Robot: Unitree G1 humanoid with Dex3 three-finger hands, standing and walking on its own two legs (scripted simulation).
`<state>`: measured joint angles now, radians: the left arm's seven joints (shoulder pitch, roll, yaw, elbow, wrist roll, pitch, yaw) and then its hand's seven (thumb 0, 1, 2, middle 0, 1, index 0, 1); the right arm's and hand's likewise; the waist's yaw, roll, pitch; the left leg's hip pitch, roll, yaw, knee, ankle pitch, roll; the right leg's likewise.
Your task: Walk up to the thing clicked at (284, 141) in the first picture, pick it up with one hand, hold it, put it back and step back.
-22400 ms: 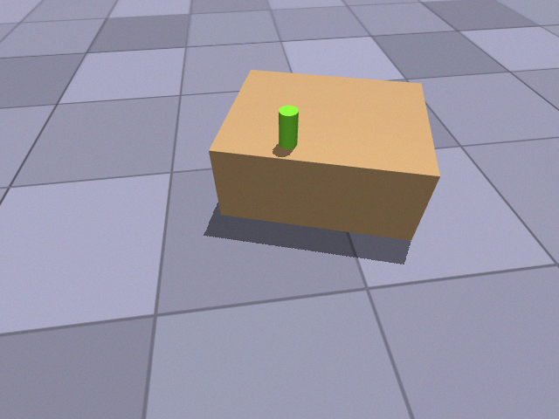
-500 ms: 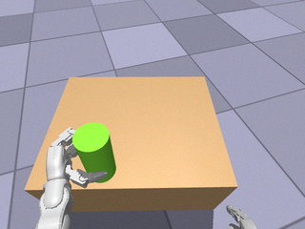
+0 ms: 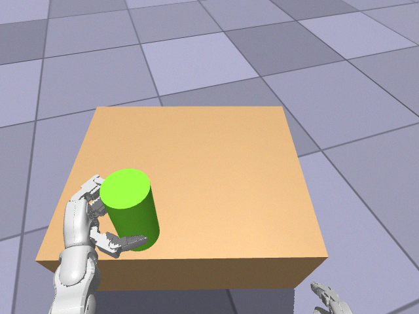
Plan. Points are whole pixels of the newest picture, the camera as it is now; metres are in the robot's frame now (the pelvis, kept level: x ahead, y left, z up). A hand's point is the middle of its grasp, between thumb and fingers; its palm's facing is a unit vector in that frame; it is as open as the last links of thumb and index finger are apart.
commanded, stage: hold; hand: left
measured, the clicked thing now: (133, 212) +0.31 +0.14 +0.05
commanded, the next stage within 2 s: crouch in 0.58 s
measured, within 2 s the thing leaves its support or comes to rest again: neither
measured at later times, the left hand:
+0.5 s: hand (116, 216) +0.31 +0.17 +0.04, palm faces +0.16 -0.99 -0.04, open 11.0 cm
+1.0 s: hand (118, 219) +0.33 +0.18 -0.01, palm faces +0.16 -0.99 -0.03, open 10.9 cm
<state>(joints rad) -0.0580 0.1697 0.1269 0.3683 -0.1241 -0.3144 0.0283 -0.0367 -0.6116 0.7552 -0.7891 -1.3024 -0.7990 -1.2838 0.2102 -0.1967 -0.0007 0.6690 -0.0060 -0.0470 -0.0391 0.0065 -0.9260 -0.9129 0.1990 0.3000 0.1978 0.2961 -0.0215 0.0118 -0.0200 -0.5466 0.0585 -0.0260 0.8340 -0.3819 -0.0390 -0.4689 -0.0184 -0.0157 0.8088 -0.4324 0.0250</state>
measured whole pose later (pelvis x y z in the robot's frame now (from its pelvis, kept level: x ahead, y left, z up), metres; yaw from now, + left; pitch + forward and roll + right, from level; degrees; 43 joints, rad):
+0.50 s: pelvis +0.00 +0.00 +0.00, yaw +0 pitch +5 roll -1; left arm -0.05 0.17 0.13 0.36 -0.12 -0.31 0.02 -0.04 -0.61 0.76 -0.79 -1.30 -0.80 -1.28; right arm 0.21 -0.20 0.00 0.67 -0.01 -0.05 -0.04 0.01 -0.93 -0.91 0.20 0.30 0.20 0.30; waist -0.02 0.01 -0.02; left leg -0.55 0.06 -0.03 0.83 -0.38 -0.04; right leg -0.47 -0.02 -0.02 0.81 -0.43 0.02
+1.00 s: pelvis -0.01 +0.00 -0.02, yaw +0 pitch +10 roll -1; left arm -0.21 0.20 0.22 0.62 -0.13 -0.44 -0.05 -0.04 -0.61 0.74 -0.83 -1.23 -0.84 -1.21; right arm 0.19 -0.21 -0.01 0.68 -0.02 -0.06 -0.02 0.01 -0.90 -0.91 0.20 0.30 0.20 0.30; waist -0.04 -0.01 -0.03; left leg -0.71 0.06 -0.04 0.93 -0.40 -0.04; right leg -0.64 -0.01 -0.02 0.92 -0.46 0.02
